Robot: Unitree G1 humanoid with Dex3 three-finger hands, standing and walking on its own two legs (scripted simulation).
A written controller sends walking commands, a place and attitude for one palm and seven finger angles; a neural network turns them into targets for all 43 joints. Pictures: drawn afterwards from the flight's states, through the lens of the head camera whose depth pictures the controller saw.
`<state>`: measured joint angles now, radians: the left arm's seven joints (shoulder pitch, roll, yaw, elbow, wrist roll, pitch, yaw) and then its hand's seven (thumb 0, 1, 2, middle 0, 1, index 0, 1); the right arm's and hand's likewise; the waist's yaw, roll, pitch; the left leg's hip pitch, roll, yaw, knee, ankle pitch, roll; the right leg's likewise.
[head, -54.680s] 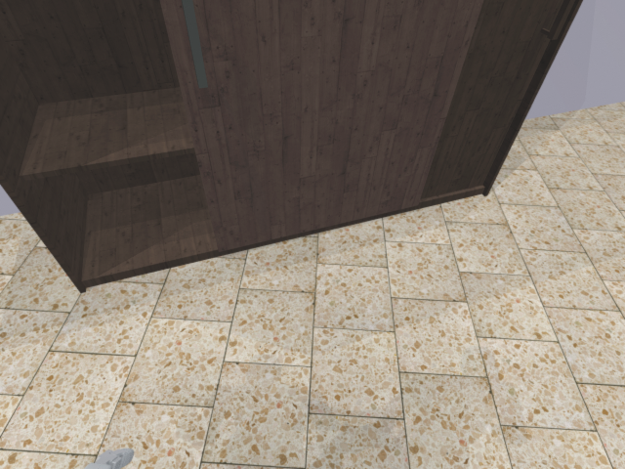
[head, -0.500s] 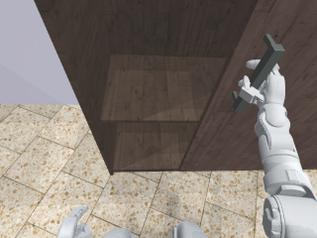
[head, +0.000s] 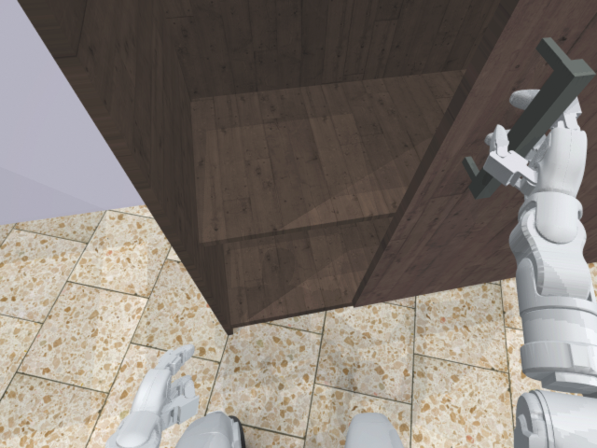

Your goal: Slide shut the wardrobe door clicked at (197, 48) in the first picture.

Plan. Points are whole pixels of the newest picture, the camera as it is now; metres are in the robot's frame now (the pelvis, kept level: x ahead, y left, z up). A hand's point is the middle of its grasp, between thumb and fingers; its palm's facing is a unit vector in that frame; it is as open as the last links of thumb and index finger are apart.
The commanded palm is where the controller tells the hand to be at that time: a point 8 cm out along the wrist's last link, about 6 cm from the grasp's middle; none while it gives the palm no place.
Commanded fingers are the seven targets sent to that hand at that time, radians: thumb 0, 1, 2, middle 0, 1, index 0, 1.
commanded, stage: step sideways, sliding the door along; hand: right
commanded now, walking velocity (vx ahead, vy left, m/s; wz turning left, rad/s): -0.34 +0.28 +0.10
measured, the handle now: (509, 129) +0.44 -0.31 +0.13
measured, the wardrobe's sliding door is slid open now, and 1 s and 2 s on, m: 0.40 0.19 0.00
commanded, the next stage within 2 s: stop walking and hold the door there in 1.98 s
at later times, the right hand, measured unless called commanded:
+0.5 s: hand (431, 160) +0.39 -0.19 +0.13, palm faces +0.54 +0.83 -0.13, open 7.0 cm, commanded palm +0.35 -0.15 +0.12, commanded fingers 0.00 -0.90 -0.90 0.45 1.40 0.45 1.40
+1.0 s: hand (325, 177) +0.38 -0.06 +0.14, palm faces +0.46 +0.89 -0.04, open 6.7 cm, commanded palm +0.33 -0.03 +0.11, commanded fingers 0.00 -0.90 -0.90 0.45 1.40 0.45 1.40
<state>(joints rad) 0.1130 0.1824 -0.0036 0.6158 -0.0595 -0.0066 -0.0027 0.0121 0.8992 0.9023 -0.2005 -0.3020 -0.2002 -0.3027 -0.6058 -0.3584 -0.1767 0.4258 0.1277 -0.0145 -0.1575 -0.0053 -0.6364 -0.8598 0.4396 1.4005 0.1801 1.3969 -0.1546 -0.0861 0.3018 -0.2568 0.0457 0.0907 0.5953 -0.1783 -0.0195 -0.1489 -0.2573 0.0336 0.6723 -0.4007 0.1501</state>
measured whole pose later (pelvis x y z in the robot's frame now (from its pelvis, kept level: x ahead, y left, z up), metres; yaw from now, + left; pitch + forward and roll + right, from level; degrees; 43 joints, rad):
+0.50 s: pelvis +0.04 +0.11 +0.02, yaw +2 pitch -5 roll +4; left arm 0.08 0.19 0.03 0.56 -0.04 -0.11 -0.02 0.01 0.90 0.90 -0.20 -0.30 -0.20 -0.30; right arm -0.36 -0.30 -0.30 0.09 0.09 -0.08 -0.20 0.00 -0.64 -0.85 0.44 1.40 0.13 1.40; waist -0.19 -0.08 0.35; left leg -0.35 0.05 0.08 0.76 -0.34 -0.02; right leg -0.12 -0.35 -0.07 0.52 -0.28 0.16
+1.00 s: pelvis +0.03 +0.19 +0.03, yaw +5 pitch -4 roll +7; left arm 0.14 0.19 0.03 0.58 -0.03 -0.10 -0.02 0.01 0.90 0.90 -0.20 -0.30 -0.20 -0.30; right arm -0.21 -0.22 -0.27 -0.03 0.08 -0.05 -0.22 0.03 -0.73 -0.80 0.34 1.40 0.14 1.34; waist -0.15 -0.06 0.26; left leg -0.41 0.03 0.04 1.02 -0.45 -0.05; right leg -0.20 -0.31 -0.01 0.45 -0.17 0.13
